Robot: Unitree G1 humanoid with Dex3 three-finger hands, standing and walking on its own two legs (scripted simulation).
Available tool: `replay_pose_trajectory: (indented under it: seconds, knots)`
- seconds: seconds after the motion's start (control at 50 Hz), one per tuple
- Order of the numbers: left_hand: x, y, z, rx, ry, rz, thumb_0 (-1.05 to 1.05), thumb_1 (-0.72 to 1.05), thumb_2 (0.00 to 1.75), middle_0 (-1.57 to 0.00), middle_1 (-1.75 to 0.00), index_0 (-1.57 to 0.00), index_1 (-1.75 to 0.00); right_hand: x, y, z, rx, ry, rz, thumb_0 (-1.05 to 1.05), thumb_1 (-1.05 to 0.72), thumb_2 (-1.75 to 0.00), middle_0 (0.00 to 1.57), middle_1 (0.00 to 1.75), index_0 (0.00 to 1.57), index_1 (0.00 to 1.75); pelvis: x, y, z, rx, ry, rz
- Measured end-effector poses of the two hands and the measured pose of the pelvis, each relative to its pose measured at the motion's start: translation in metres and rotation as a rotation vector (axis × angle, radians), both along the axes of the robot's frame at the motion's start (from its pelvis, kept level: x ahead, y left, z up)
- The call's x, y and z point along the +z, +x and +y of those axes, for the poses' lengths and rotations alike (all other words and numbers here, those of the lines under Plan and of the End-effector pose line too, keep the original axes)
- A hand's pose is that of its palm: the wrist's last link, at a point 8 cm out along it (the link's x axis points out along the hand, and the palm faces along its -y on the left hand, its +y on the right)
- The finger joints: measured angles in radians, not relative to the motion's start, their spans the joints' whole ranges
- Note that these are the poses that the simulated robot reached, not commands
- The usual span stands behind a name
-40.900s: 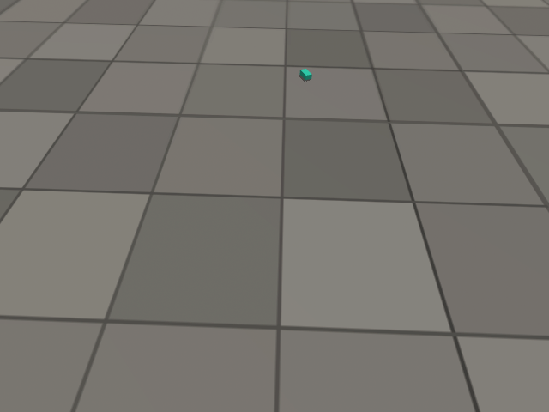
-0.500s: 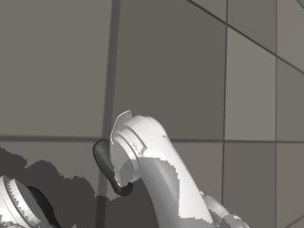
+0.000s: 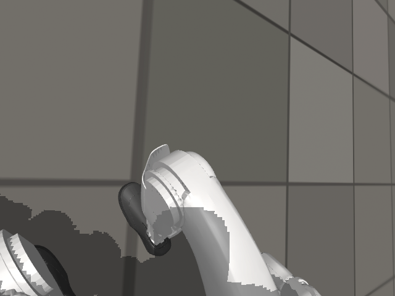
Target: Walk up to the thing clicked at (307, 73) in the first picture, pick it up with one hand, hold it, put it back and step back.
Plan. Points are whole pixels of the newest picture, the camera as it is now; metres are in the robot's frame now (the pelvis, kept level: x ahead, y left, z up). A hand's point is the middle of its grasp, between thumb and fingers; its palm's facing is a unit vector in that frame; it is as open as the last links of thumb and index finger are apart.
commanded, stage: close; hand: left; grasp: from above
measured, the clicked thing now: out of the picture +0.52 +0.36 -0.30
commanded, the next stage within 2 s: settle in 1.40 s
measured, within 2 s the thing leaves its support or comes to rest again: leaves its support in 1.76 s
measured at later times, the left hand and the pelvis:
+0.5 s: hand out of the picture +0.49 +0.34 -0.26, palm faces -0.47 -0.13 -0.87, open 9.2 cm; pelvis +0.00 +0.00 +0.00, yaw +0 degrees
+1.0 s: hand out of the picture +0.49 +0.34 -0.26, palm faces -0.47 -0.13 -0.87, open 7.8 cm; pelvis +0.00 +0.00 +0.00, yaw +0 degrees
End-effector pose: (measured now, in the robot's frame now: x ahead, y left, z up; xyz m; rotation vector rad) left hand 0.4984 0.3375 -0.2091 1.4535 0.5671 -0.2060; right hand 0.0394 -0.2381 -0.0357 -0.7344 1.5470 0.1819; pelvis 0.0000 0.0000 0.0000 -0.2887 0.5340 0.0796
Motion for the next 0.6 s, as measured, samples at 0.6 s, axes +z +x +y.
replay_pose_trajectory:
  seconds: [0.6]
  knots:
    - [0.0014, -0.002, 0.0073, 0.004, -0.005, 0.013, 0.0, 0.28, 0.35, -0.64, -0.48, -0.68, -0.45, 0.0061, 0.001, -0.0004, 0.023, -0.026, -0.007, 0.0, -0.9, -0.9, 0.2, 0.3, 0.21, 0.3, 0.0001, -0.0034, 0.0034, 0.0, -0.015, -0.016]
